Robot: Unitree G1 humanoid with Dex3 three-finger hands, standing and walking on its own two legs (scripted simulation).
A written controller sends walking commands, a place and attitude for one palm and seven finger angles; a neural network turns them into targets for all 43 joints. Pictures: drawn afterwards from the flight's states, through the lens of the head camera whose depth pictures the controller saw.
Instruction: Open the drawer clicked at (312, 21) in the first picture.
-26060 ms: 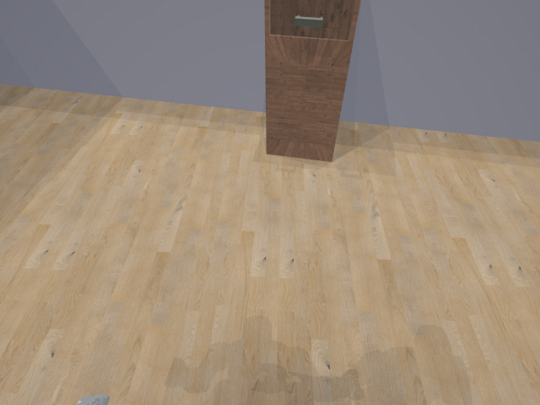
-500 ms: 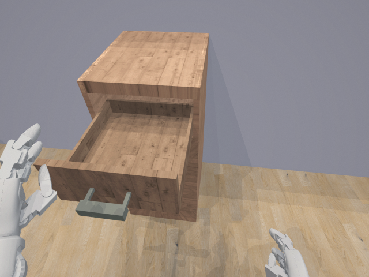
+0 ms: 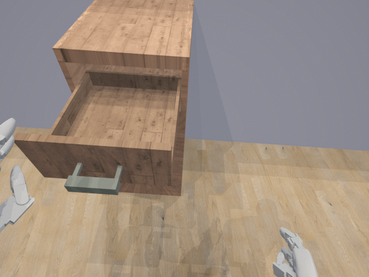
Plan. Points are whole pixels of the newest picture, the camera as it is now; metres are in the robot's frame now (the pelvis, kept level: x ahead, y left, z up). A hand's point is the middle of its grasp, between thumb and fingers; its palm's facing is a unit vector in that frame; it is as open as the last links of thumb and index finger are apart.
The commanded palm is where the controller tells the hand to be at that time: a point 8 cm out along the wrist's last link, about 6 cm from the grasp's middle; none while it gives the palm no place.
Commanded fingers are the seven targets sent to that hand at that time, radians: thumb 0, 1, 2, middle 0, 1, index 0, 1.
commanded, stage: step back with the hand held close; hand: left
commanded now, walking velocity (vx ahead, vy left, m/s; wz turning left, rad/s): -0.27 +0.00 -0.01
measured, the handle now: (96, 176) +0.33 +0.23 +0.01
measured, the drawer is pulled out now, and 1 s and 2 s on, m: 0.30 0.30 0.30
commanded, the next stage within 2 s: stop stepping back and stand still in 0.64 s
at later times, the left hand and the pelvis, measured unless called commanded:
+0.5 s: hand (14, 260) +0.12 +0.21 +0.18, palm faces +0.40 -0.80 -0.45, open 7.4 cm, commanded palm +0.06 +0.25 +0.20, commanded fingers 0.00 0.90 0.90 -0.20 -0.30 -0.20 -0.30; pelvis -0.08 -0.03 +0.00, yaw -1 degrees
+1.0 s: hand out of the picture +0.00 +0.22 +0.18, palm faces +0.38 -0.81 -0.46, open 7.4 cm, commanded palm -0.06 +0.26 +0.20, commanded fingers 0.00 0.90 0.90 -0.20 -0.30 -0.20 -0.30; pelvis -0.19 -0.02 +0.01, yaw -1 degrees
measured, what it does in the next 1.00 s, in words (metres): walks backwards: right foot, then left foot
